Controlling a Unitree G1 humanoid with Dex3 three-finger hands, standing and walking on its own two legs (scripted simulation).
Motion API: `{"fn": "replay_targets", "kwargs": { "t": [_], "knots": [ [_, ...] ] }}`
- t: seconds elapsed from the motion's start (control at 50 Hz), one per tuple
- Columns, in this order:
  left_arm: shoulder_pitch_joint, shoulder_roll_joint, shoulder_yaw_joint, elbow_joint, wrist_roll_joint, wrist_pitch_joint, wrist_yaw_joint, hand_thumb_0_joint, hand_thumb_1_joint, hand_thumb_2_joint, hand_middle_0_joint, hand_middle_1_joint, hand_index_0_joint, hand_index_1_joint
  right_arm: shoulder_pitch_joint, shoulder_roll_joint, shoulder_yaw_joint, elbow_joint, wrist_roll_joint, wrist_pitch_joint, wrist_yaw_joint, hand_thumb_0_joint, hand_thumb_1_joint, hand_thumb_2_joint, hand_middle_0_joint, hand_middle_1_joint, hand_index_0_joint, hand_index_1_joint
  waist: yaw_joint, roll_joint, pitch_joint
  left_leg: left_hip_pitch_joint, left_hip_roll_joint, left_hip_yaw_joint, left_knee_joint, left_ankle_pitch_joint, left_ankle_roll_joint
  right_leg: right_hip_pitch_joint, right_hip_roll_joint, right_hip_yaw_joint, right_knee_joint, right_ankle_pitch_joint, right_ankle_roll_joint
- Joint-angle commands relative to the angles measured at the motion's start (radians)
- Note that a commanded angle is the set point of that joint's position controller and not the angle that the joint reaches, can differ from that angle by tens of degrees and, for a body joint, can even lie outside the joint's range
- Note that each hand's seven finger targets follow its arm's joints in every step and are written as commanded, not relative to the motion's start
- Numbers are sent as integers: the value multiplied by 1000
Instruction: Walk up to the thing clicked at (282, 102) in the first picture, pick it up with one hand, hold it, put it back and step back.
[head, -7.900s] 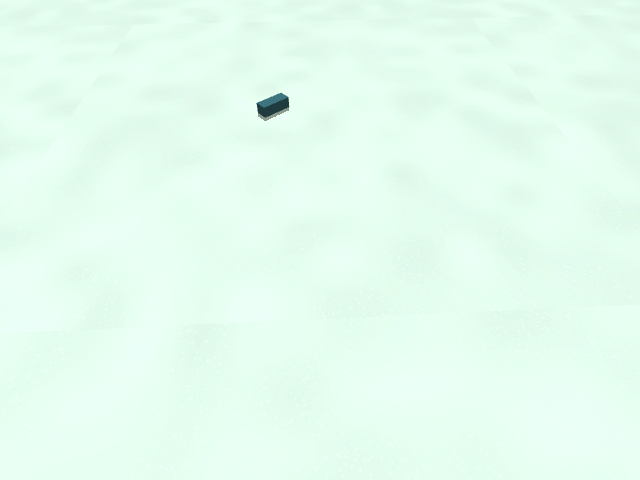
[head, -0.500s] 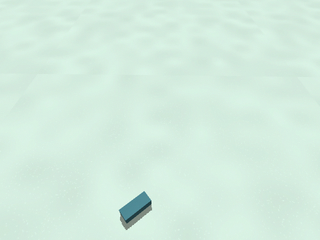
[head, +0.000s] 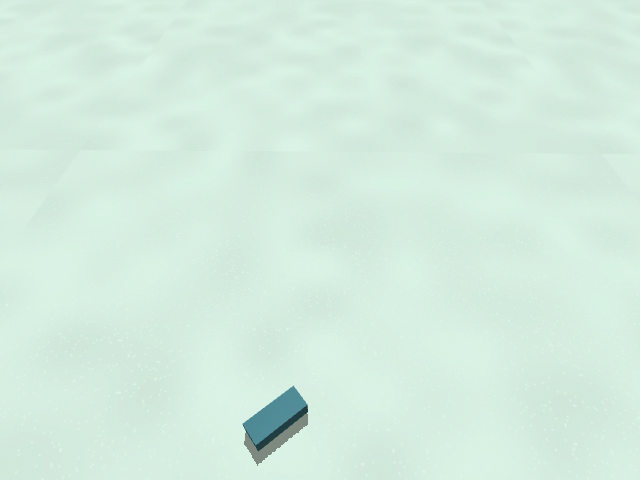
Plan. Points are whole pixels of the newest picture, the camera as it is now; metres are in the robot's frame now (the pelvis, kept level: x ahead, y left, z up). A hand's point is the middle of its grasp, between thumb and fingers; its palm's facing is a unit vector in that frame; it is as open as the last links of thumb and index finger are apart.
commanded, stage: stand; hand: left
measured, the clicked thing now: (276, 417) +0.44 +0.15 -0.75
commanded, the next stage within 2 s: none
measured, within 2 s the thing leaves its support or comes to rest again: neither
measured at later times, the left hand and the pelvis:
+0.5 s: hand out of the picture +0.09 +0.24 -0.16, palm faces -0.02 -0.94 -0.34, open 7.4 cm; pelvis +0.01 -0.01 +0.00, yaw +1 degrees
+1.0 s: hand out of the picture +0.08 +0.24 -0.16, palm faces -0.01 -0.94 -0.34, open 7.4 cm; pelvis +0.01 -0.01 +0.00, yaw +1 degrees
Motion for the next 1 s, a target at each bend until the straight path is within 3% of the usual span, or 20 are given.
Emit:
{"fn": "replay_targets", "kwargs": {
  "t": [0.0,0.08,0.16,0.22,0.34,0.54,0.78,0.98],
  "knots": [
    [-52,210,30,-64,-5,-30,21,0,900,900,-200,-300,-200,-300,-49,-216,-39,-61,1,-15,-11,0,-900,-900,200,300,200,300,-4,15,-85,13,130,-108,-63,108,8,19,-100,81,-50,79,-29],
    [-47,213,33,-68,-6,-27,20,0,900,900,-200,-300,-200,-300,-50,-219,-39,-64,1,-12,-9,0,-900,-900,200,300,200,300,1,21,-69,-15,124,-112,-80,30,8,28,-102,82,-52,41,-31],
    [-58,219,33,-75,-6,-29,20,0,900,900,-200,-300,-200,-300,-36,-216,-37,-64,1,-12,-8,0,-900,-900,200,300,200,300,-4,4,-66,-20,121,-112,-77,32,8,29,-106,87,-56,38,-33],
    [-45,217,33,-80,-6,-30,19,0,900,900,-200,-300,-200,-300,-45,-221,-39,-70,1,-16,-9,0,-900,-900,200,300,200,300,4,16,-97,12,130,-113,-68,116,9,44,-107,84,-46,88,-35],
    [-60,222,34,-84,-9,-29,21,0,900,900,-200,-300,-200,-300,-28,-218,-36,-68,0,-16,-11,0,-900,-900,200,300,200,300,-4,6,-103,17,133,-113,-63,153,6,60,-109,79,-39,112,-34],
    [-48,224,31,-82,-10,-28,21,0,900,900,-200,-300,-200,-300,-20,-216,-33,-65,2,-11,-9,0,-900,-900,200,300,200,300,-3,13,-74,4,125,-111,-70,96,4,43,-104,80,-58,75,-36],
    [-42,227,33,-86,-6,-28,23,0,900,900,-200,-300,-200,-300,-21,-219,-32,-77,0,-12,-13,0,-900,-900,200,300,200,300,-1,18,-85,18,134,-106,-63,139,8,58,-107,80,-54,122,-37],
    [-33,226,33,-87,-6,-27,22,0,900,900,-200,-300,-200,-300,-21,-219,-34,-81,1,-10,-12,0,-900,-900,200,300,200,300,1,19,-61,5,129,-111,-73,75,7,39,-102,77,-65,62,-38]
  ]
}}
